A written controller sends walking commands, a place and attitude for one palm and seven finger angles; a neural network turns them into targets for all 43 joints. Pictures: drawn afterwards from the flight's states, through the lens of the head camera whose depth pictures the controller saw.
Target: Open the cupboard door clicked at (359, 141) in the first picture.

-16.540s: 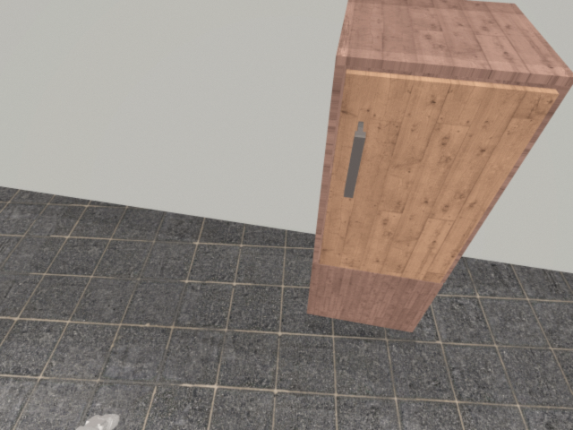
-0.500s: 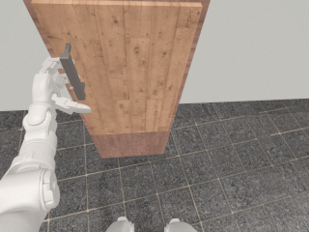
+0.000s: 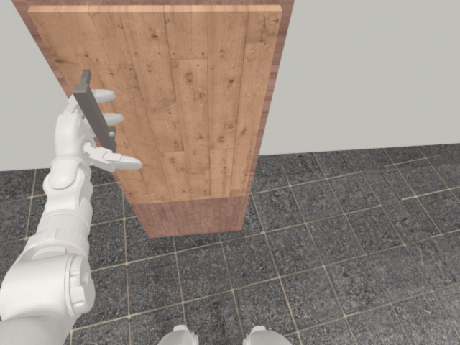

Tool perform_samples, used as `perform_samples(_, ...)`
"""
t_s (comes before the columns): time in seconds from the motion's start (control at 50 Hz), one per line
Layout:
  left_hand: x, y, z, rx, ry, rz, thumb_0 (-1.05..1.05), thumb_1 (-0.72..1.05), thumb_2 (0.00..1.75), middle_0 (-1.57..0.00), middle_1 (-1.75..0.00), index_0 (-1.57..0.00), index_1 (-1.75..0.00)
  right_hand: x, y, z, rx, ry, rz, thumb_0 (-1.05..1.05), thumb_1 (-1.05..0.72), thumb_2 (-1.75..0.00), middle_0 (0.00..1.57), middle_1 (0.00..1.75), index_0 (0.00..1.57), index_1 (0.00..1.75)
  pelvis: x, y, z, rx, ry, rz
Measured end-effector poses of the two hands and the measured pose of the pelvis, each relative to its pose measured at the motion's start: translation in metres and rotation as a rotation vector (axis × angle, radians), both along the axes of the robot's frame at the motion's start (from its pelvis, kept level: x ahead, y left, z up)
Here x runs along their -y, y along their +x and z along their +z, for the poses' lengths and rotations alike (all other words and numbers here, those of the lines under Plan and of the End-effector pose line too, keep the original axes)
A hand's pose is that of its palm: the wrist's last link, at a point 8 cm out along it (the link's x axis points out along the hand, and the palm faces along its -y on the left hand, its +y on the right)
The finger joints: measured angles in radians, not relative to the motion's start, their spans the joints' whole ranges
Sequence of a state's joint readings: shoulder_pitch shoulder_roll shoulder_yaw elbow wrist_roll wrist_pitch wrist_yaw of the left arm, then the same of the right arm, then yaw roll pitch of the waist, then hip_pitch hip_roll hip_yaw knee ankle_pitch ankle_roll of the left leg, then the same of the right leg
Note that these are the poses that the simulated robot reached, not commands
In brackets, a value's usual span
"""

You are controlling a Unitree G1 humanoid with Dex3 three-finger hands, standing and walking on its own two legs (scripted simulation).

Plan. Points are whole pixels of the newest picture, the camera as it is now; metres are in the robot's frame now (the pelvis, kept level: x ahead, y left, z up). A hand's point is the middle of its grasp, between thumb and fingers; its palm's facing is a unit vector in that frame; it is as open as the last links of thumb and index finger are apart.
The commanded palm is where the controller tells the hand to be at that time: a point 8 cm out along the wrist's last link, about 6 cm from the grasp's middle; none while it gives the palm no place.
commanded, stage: slide the fingers in behind the handle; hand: left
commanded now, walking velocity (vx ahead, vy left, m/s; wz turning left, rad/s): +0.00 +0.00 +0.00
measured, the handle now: (99, 114) +0.51 +0.22 +0.08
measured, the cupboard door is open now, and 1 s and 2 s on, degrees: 0 0 33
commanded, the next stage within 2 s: close the thumb around the handle in 0.34 s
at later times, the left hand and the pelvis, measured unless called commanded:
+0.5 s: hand (105, 140) +0.45 +0.20 +0.08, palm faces +0.08 -1.00 -0.01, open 14.0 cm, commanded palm +0.42 +0.24 +0.08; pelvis +0.00 +0.01 +0.00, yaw +0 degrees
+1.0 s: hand (110, 136) +0.46 +0.19 +0.08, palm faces +0.08 -1.00 -0.01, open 6.5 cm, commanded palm +0.43 +0.24 +0.08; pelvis -0.01 +0.02 +0.00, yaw +0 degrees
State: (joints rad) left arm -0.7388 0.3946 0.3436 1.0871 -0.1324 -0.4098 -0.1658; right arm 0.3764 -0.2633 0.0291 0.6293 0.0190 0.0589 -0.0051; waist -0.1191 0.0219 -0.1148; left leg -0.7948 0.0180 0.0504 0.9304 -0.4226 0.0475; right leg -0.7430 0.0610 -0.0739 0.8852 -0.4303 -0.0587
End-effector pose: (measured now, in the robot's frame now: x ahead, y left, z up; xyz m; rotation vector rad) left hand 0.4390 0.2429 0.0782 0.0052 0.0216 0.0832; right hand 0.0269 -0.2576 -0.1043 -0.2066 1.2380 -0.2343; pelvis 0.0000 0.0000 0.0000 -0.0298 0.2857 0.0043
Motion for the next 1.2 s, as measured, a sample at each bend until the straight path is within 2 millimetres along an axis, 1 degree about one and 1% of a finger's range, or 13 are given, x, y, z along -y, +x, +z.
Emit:
perform_samples(0.12, -0.003, -0.002, -0.001, -0.002, 0.012, -0.005, -0.01, -0.50, 0.30, -0.29, -1.20, -0.30, -1.20, 0.001, 0.003, 0.001, 0.009, 0.000, 0.002, 0.01, -0.91, -0.90, 0.20, 0.30, 0.20, 0.30, 0.001, 0.000, 0.001, 0.002, 0.000, 0.000)
perform_samples(0.24, -0.002, -0.007, 0.003, 0.020, 0.003, -0.009, -0.01, -0.50, 0.30, -0.30, -1.20, -0.30, -1.20, 0.000, 0.007, 0.001, 0.015, 0.001, 0.008, 0.01, -0.91, -0.90, 0.20, 0.30, 0.20, 0.30, -0.001, 0.001, 0.001, 0.007, -0.001, 0.002)
perform_samples(0.38, -0.006, -0.011, 0.000, 0.004, 0.000, -0.007, -0.01, -0.50, 0.30, -0.30, -1.20, -0.30, -1.20, -0.003, 0.012, 0.003, 0.035, -0.003, 0.012, 0.01, -0.91, -0.90, 0.20, 0.30, 0.20, 0.30, -0.004, 0.000, 0.001, 0.014, -0.002, 0.001)
perform_samples(0.5, -0.009, -0.014, 0.001, 0.024, 0.003, -0.008, -0.01, -0.50, 0.30, -0.30, -1.20, -0.30, -1.20, -0.006, 0.012, 0.003, 0.039, -0.007, 0.020, 0.01, -0.91, -0.90, 0.20, 0.30, 0.20, 0.30, -0.008, -0.003, 0.001, 0.016, -0.006, 0.005)
perform_samples(0.56, -0.008, -0.014, 0.001, 0.025, 0.001, -0.009, -0.01, -0.45, 0.32, -0.30, -1.21, -0.30, -1.20, -0.009, 0.010, 0.001, 0.037, -0.007, 0.021, 0.01, -0.91, -0.90, 0.20, 0.30, 0.20, 0.30, -0.010, -0.004, 0.000, 0.016, -0.008, 0.007)
perform_samples(0.64, -0.005, -0.011, 0.000, 0.019, 0.008, -0.022, -0.01, -0.33, 0.37, -0.30, -1.22, -0.30, -1.21, -0.012, 0.007, 0.000, 0.030, -0.007, 0.025, 0.01, -0.91, -0.90, 0.20, 0.30, 0.20, 0.30, -0.013, -0.006, -0.001, 0.015, -0.011, 0.012)
perform_samples(0.72, -0.003, -0.008, -0.001, 0.017, -0.001, -0.012, -0.01, -0.16, 0.44, -0.32, -1.24, -0.31, -1.23, -0.015, 0.003, -0.002, 0.019, -0.006, 0.028, 0.01, -0.91, -0.90, 0.20, 0.30, 0.20, 0.30, -0.015, -0.008, -0.002, 0.010, -0.011, 0.011)
perform_samples(0.92, -0.003, -0.004, -0.002, 0.024, 0.008, -0.003, 0.00, 0.37, 0.67, -0.36, -1.29, -0.35, -1.29, -0.018, -0.011, -0.003, -0.012, -0.001, 0.015, 0.01, -0.91, -0.90, 0.20, 0.30, 0.20, 0.30, -0.018, -0.008, -0.004, 0.002, -0.012, 0.006)
perform_samples(1.04, -0.003, -0.003, -0.002, 0.020, 0.006, -0.003, 0.00, 0.67, 0.80, -0.38, -1.33, -0.37, -1.32, -0.017, -0.013, -0.002, -0.019, -0.003, 0.006, 0.01, -0.91, -0.90, 0.20, 0.30, 0.20, 0.30, -0.017, -0.006, -0.003, 0.002, -0.012, 0.004)
perform_samples(1.1, -0.003, -0.003, -0.002, 0.019, 0.004, -0.001, 0.01, 0.76, 0.84, -0.39, -1.34, -0.37, -1.34, -0.015, -0.011, -0.001, -0.017, -0.004, 0.004, 0.01, -0.91, -0.90, 0.20, 0.30, 0.20, 0.30, -0.017, -0.005, -0.002, 0.004, -0.012, 0.003)
perform_samples(1.2, -0.002, -0.004, -0.002, 0.020, 0.005, 0.004, 0.01, 0.76, 0.82, -0.37, -1.35, -0.36, -1.34, -0.014, -0.006, -0.001, -0.007, -0.003, 0.005, 0.01, -0.91, -0.90, 0.20, 0.30, 0.20, 0.30, -0.015, -0.003, -0.002, 0.005, -0.011, 0.002)
